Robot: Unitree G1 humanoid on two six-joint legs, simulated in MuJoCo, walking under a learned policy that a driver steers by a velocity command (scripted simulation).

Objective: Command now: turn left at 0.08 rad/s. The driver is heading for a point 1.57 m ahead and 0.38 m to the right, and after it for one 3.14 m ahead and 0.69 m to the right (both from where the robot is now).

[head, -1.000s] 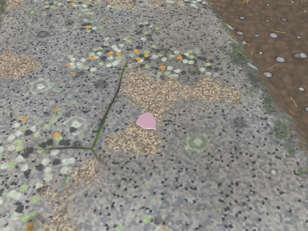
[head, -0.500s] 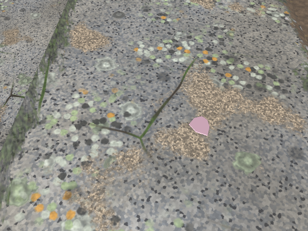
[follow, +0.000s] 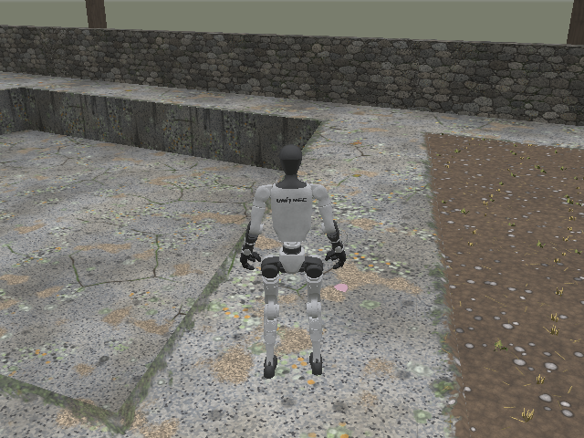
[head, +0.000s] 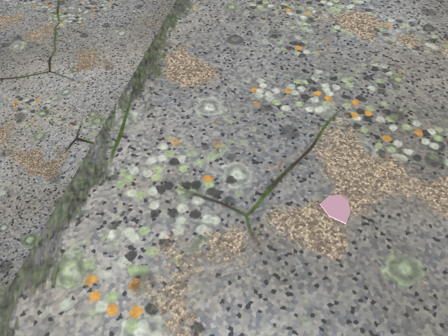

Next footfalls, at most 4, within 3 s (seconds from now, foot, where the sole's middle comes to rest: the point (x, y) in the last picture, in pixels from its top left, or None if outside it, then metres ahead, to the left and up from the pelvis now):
1.86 left None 0.45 0.09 -0.77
2.40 right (280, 255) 0.76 -0.15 -0.77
2.96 left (217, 181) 1.07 0.07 -0.77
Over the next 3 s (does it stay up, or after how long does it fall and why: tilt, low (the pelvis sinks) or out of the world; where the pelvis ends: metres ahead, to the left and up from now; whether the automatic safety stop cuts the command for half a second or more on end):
stays up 0.91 -0.02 -0.01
